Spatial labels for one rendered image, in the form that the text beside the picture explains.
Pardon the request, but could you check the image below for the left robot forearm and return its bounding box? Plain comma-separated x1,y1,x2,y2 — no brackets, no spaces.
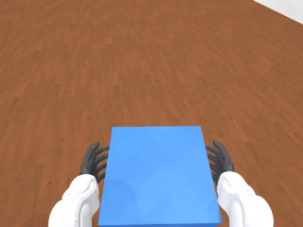
48,174,100,227

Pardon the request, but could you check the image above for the robot left hand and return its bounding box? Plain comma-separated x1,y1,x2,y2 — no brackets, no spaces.
79,141,110,183

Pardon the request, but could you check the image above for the carton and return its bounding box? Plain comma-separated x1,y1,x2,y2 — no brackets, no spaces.
98,126,223,227

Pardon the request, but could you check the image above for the right robot forearm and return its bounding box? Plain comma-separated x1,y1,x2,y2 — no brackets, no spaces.
217,171,274,227

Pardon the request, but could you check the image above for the robot right hand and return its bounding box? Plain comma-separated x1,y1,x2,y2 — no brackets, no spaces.
205,140,235,186

